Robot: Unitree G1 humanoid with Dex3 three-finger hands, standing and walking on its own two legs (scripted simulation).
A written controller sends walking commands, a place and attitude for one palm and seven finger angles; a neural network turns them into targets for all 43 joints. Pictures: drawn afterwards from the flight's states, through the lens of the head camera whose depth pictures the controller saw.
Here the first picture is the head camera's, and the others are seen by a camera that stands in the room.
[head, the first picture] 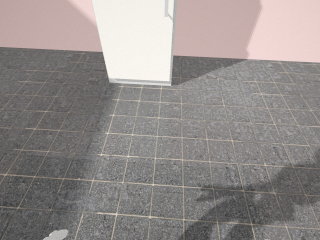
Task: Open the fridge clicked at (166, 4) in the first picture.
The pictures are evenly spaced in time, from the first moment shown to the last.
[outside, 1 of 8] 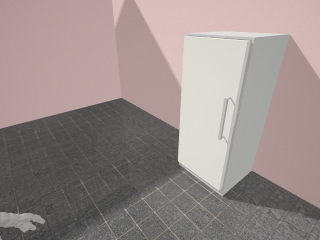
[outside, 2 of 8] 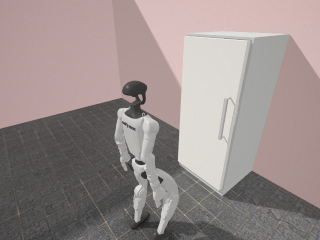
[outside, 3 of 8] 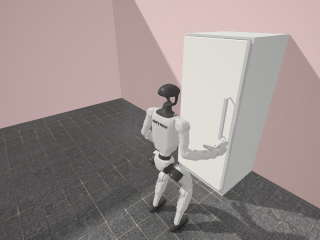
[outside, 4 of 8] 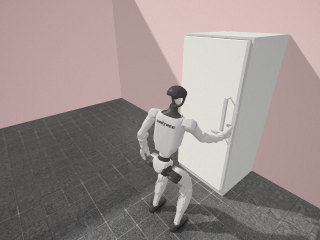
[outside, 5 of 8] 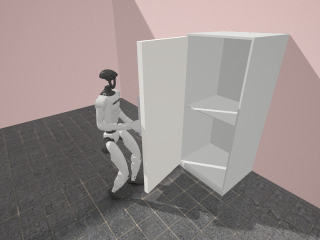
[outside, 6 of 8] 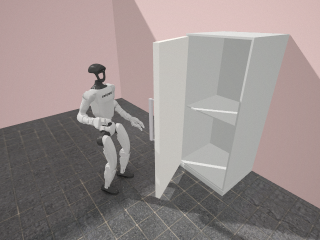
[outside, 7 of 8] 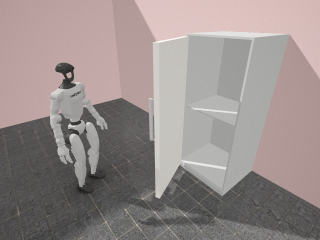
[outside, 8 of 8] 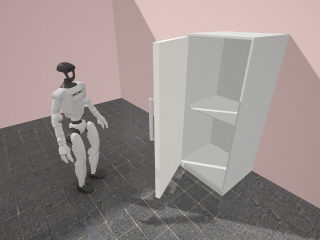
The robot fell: no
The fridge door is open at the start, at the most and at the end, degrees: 0 80 65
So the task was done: yes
